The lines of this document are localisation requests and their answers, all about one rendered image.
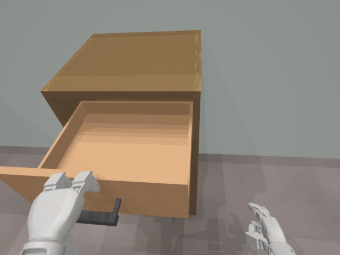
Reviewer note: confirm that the drawer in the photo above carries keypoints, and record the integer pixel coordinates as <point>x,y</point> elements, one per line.
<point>139,151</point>

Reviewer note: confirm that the cabinet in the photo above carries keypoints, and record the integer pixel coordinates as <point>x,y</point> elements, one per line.
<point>133,66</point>

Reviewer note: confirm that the right robot forearm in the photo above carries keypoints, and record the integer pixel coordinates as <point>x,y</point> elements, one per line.
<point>280,248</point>

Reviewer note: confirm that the right robot hand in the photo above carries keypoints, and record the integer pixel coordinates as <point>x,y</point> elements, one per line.
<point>261,236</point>

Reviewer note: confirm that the left robot hand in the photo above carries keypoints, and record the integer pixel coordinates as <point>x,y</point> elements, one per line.
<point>55,211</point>

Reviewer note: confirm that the handle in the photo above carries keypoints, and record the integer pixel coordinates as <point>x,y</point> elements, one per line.
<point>99,217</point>

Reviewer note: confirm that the left robot forearm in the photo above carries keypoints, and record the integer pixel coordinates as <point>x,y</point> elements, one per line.
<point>43,247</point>

